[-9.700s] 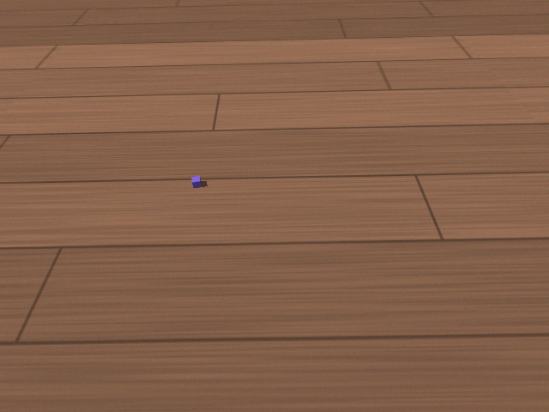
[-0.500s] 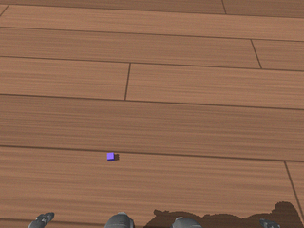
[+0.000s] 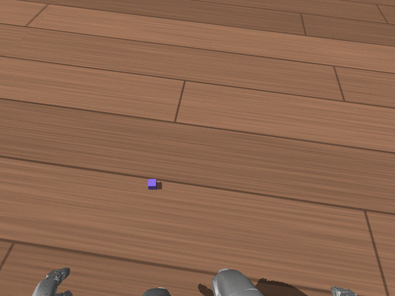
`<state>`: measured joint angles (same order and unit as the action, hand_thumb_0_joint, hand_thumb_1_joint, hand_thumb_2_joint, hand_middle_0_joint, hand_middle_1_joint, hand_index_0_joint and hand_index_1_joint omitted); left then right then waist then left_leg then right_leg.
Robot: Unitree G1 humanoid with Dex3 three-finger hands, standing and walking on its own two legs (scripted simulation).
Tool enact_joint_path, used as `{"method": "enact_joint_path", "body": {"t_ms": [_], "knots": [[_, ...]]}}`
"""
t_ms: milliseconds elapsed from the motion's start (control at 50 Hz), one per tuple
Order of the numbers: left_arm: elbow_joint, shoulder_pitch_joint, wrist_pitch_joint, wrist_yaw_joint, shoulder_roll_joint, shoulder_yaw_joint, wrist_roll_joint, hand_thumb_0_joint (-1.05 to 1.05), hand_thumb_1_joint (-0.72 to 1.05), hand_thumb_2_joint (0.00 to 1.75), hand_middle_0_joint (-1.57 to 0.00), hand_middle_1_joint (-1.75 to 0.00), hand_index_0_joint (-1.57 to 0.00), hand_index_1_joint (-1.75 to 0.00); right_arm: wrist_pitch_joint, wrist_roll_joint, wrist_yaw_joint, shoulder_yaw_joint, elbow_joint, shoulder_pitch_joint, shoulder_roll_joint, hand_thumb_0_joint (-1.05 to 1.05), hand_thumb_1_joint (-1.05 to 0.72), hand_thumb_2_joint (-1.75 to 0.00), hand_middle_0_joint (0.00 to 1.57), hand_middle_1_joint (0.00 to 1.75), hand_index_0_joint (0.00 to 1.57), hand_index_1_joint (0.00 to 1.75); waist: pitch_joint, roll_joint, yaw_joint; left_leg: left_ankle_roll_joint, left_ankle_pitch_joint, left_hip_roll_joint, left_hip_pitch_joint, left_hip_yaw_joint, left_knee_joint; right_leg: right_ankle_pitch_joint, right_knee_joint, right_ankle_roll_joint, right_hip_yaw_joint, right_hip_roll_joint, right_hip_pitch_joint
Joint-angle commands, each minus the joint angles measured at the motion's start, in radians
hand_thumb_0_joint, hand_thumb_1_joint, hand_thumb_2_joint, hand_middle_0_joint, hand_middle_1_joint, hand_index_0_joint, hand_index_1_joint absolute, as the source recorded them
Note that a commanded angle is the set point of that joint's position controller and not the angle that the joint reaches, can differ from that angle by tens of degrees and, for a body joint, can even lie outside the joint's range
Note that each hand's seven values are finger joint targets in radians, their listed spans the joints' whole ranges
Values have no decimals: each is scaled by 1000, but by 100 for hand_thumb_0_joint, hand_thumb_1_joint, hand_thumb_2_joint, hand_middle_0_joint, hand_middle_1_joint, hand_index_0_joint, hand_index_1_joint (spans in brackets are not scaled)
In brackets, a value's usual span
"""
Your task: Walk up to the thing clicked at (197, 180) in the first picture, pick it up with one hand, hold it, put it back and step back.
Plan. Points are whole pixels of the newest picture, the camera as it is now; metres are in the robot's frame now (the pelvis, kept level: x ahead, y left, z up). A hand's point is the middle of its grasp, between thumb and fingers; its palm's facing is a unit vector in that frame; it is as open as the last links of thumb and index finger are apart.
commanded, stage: walk up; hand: left
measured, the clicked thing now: (152, 184) +0.70 +0.22 -0.74
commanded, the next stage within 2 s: stand in 1.28 s
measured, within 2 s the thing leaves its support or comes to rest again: neither
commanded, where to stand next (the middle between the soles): +0.30 -0.02 m, yaw +0 degrees
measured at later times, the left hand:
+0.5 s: hand out of the picture -0.01 +0.25 -0.14, palm faces +0.01 -0.93 -0.37, open 7.4 cm
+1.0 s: hand out of the picture +0.06 +0.24 -0.14, palm faces +0.03 -0.94 -0.34, open 7.4 cm
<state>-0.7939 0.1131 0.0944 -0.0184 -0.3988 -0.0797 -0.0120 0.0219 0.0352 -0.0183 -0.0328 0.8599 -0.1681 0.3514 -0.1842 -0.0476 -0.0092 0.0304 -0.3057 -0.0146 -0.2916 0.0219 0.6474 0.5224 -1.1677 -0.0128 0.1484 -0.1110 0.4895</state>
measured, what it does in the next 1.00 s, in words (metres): steps on the spot: right foot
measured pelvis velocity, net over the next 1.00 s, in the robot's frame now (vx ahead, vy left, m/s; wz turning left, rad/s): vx -0.04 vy -0.02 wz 0.00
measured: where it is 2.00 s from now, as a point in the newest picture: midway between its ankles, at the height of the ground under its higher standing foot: outside the picture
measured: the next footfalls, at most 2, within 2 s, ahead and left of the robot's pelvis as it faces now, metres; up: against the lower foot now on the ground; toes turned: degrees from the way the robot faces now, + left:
right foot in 0.22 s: -0.04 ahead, -0.15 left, +0.00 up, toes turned -2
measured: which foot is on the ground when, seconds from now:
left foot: down 0.00-1.00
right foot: up 0.00-0.20, down 0.22-1.00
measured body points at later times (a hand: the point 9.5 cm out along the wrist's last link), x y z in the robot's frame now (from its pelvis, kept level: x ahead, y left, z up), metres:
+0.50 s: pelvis -0.07 -0.01 +0.00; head -0.05 -0.02 +0.45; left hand -0.02 +0.30 -0.12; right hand -0.02 -0.33 -0.12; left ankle -0.03 +0.10 -0.73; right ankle -0.10 -0.16 -0.72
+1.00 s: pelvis -0.04 -0.02 +0.01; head -0.03 -0.02 +0.46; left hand +0.06 +0.28 -0.11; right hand +0.03 -0.32 -0.11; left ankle -0.03 +0.10 -0.72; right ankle -0.08 -0.15 -0.72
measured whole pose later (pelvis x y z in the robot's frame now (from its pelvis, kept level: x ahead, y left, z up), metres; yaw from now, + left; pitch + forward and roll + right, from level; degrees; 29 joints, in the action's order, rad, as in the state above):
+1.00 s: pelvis -0.04 -0.02 +0.01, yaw +0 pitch -3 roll +0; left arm -1.01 0.11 -0.01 0.01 -0.35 -0.04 0.00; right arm -0.03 0.01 0.01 -0.03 1.03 -0.17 0.35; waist -0.07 0.00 -0.01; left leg 0.00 -0.25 -0.02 -0.22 0.07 0.52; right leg 0.32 -0.48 0.02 -0.03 0.03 0.12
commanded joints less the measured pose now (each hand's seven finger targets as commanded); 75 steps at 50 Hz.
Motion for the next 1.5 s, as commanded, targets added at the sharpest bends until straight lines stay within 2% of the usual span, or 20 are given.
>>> {"method": "enact_joint_path", "body": {"t_ms": [0, 80, 120, 160, 180, 220, 240, 280, 380, 440, 460, 480, 520, 640, 660, 700, 720, 820, 920, 1480], "knots": [[37, 94, -42, 1, -170, -64, -9, 0, 90, 90, -20, -30, -20, -30, -39, 3, -24, -88, -94, 34, 263, 0, -90, -90, 20, 30, 20, 30, 195, 168, -11, 191, 280, 264, 120, 228, -243, -42, -42, 23, 29, 31, -2], [22, 64, -72, 28, -165, -42, -13, 0, 90, 90, -20, -30, -20, -30, -41, 11, -6, -94, -87, -7, 283, 0, -90, -90, 20, 30, 20, 30, 198, 238, 50, 180, -157, 244, 159, 210, -293, 10, 376, 39, -68, 81, -99], [-28, 120, -87, 29, -171, -50, -14, 0, 90, 90, -20, -30, -20, -30, -25, 20, 5, -99, -87, -3, 305, 0, -90, -90, 20, 30, 20, 30, 198, 280, 37, 170, -248, 233, 55, 193, -300, 52, 526, 15, -146, 77, -251], [-102, 241, -101, 24, -147, -51, -15, 0, 90, 90, -20, -30, -20, -30, -10, 12, 12, -95, -91, 37, 300, 0, -90, -90, 20, 30, 20, 30, 175, 245, -32, 123, -251, 199, -61, 135, -224, -128, 770, -22, -184, 66, -394], [-116, 265, -110, 19, -177, -64, -25, 0, 90, 90, -20, -30, -20, -30, -6, 5, 13, -80, -93, 13, 252, 0, -90, -90, 20, 30, 20, 30, 164, 134, -35, 72, -278, 156, -151, 109, -111, -110, 814, -37, -83, 99, -449], [-60, 160, -122, 14, -320, -89, -41, 0, 90, 90, -20, -30, -20, -30, -11, -7, 7, -63, -111, 60, 193, 0, -90, -90, 20, 30, 20, 30, 92, -106, -54, -36, -268, -2, -246, 97, 156, 308, 977, -191, 421, 457, -194], [-37, 81, -127, 15, -310, -82, -37, 0, 90, 90, -20, -30, -20, -30, -16, -12, 6, -78, -90, 75, 243, 0, -90, -90, 20, 30, 20, 30, 13, -56, -35, -45, -227, 27, -171, 153, 236, 289, 975, -231, 430, 481, -63], [-35, 18, -144, 9, -227, -62, -28, 0, 90, 90, -20, -30, -20, -30, -31, -30, 13, -69, -41, 1, 219, 0, -90, -90, 20, 30, 20, 30, 42, -20, 14, -45, -122, -6, -185, 143, 224, -85, 890, -159, 193, 353, -218], [-45, 73, -141, 16, -237, -61, -27, 0, 90, 90, -20, -30, -20, -30, -49, -16, 24, -62, -21, 8, 214, 0, -90, -90, 20, 30, 20, 30, 77, -142, -30, -44, -139, 12, -70, 21, 7, -234, 838, -151, 76, 339, -273], [-50, 73, -121, 19, -199, -36, -10, 0, 90, 90, -20, -30, -20, -30, -68, -12, 19, -70, 19, -59, 197, 0, -90, -90, 20, 30, 20, 30, 131, -92, 6, -13, 82, -11, 155, 17, -243, -456, 659, -85, -32, 269, -237], [-49, 76, -120, 19, -155, -21, -1, 0, 90, 90, -20, -30, -20, -30, -76, -8, 14, -79, 22, -80, 228, 0, -90, -90, 20, 30, 20, 30, 177, 7, 16, 33, 127, 99, 226, 188, -272, -445, 566, -40, -88, 212, -177], [-57, 59, -115, 19, -134, -19, 14, 0, 90, 90, -20, -30, -20, -30, -80, -10, 14, -83, 21, -70, 276, 0, -90, -90, 20, 30, 20, 30, 190, 137, 0, 126, 17, 240, 151, 418, -326, -119, 460, -8, -147, 113, -155], [-69, 67, -107, 12, -171, -28, 10, 0, 90, 90, -20, -30, -20, -30, -80, -6, 17, -93, 19, -62, 315, 0, -90, -90, 20, 30, 20, 30, 175, 169, 8, 213, -119, 313, 96, 494, -383, 76, 347, -22, -103, 126, -154], [-139, 125, -131, 14, -136, -27, -1, 0, 90, 90, -20, -30, -20, -30, -63, -20, 16, -59, 14, 30, 236, 0, -90, -90, 20, 30, 20, 30, 201, 187, -41, 68, 141, 175, 15, 221, -245, -230, 786, -21, -152, 123, -391], [-146, 131, -138, 9, -167, -34, -13, 0, 90, 90, -20, -30, -20, -30, -60, -32, 17, -50, 8, 30, 209, 0, -90, -90, 20, 30, 20, 30, 228, 124, -51, 26, 156, 140, -47, 186, -189, -276, 797, -38, -78, 162, -484], [-137, 72, -141, 10, -248, -45, -18, 0, 90, 90, -20, -30, -20, -30, -52, -34, 14, -43, 18, 29, 165, 0, -90, -90, 20, 30, 20, 30, 157, -33, -24, -26, -97, 0, -102, 71, -64, -31, 908, -141, 168, 363, -365], [-106, -13, -141, 14, -253, -41, -22, 0, 90, 90, -20, -30, -20, -30, -52, -25, 13, -49, 42, -5, 177, 0, -90, -90, 20, 30, 20, 30, 122, -54, 6, -30, -142, 12, -39, 52, -15, -20, 899, -176, 193, 413, -271], [-117, -56, -138, 19, -184, -18, -5, 0, 90, 90, -20, -30, -20, -30, -79, -14, 16, -49, 81, -9, 196, 0, -90, -90, 20, 30, 20, 30, 156, -31, 12, 8, 229, 78, 117, 120, -208, -359, 771, -46, -61, 247, -261], [-150, -35, -137, 11, -181, -18, 9, 0, 90, 90, -20, -30, -20, -30, -81, -23, 13, -35, 93, 30, 203, 0, -90, -90, 20, 30, 20, 30, 231, 30, -12, 22, 462, 101, 82, 109, -167, -540, 737, -32, -99, 226, -442], [-281, -64, -133, 11, -167, 31, 4, 0, 90, 90, -20, -30, -20, -30, -57, -31, 13, -13, 183, 152, 197, 0, -90, -90, 20, 30, 20, 30, 241, 48, 10, -5, 347, 127, 201, 116, -337, -449, 898, -4, -91, 243, -433]]}}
